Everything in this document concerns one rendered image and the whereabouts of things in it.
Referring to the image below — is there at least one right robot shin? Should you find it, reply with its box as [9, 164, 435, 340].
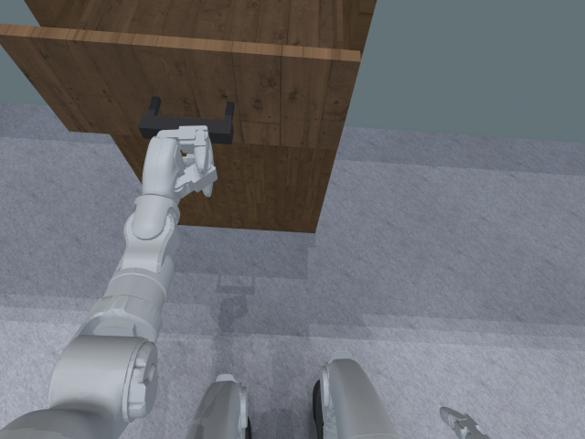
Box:
[322, 351, 362, 439]

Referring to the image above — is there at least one right robot hand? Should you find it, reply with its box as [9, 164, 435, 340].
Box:
[440, 407, 491, 439]

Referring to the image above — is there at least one left robot forearm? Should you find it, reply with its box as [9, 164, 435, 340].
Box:
[48, 194, 180, 408]

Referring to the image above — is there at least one cabinet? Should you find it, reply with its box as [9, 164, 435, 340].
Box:
[24, 0, 377, 233]

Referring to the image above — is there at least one drawer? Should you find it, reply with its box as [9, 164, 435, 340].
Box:
[0, 0, 361, 150]

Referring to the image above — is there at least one robot left upper arm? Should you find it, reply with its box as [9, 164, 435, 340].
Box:
[0, 335, 158, 439]

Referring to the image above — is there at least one robot right thigh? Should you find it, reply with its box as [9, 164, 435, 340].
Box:
[319, 359, 399, 439]

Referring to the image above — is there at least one handle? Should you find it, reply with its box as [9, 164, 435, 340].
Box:
[138, 96, 235, 145]

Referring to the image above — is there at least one left robot hand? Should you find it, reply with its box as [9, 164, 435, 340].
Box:
[142, 125, 218, 206]

